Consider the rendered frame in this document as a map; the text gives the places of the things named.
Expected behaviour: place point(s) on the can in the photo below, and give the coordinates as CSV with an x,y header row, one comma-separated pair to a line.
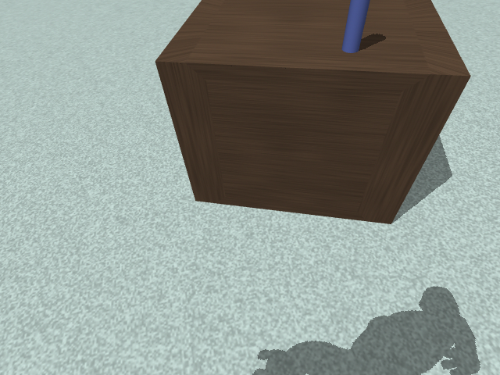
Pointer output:
x,y
355,24

